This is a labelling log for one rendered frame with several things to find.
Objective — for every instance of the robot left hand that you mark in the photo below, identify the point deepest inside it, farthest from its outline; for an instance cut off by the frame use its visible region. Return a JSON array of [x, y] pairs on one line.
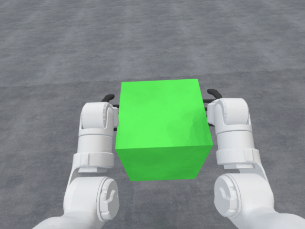
[[107, 98]]

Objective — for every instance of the left robot upper arm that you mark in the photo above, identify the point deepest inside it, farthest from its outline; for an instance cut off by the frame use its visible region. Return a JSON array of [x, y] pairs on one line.
[[89, 203]]

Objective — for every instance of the right robot upper arm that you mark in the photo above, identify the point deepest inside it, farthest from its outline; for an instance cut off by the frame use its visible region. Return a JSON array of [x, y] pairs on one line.
[[246, 199]]

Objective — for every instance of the carton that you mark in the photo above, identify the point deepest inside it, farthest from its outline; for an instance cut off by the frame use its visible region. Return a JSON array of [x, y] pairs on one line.
[[163, 133]]

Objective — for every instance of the robot right hand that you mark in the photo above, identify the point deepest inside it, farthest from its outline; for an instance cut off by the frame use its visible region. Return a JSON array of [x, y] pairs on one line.
[[216, 94]]

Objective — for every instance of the robot left forearm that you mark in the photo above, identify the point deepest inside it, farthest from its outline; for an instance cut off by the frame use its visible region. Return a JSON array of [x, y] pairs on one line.
[[94, 154]]

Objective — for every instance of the robot right forearm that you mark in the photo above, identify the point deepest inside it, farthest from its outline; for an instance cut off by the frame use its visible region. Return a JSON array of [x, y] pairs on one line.
[[233, 128]]

